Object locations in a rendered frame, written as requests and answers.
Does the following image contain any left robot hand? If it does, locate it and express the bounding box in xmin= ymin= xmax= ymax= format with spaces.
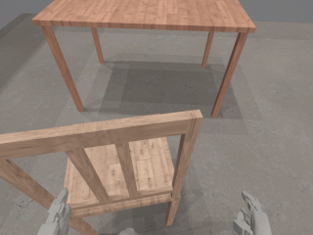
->
xmin=36 ymin=187 xmax=71 ymax=235

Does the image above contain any chair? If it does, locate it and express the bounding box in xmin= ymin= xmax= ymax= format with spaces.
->
xmin=0 ymin=110 xmax=203 ymax=235

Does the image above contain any table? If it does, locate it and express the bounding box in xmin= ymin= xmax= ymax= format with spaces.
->
xmin=32 ymin=0 xmax=256 ymax=118

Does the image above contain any right robot hand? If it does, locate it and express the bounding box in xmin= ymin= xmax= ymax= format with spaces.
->
xmin=233 ymin=191 xmax=272 ymax=235

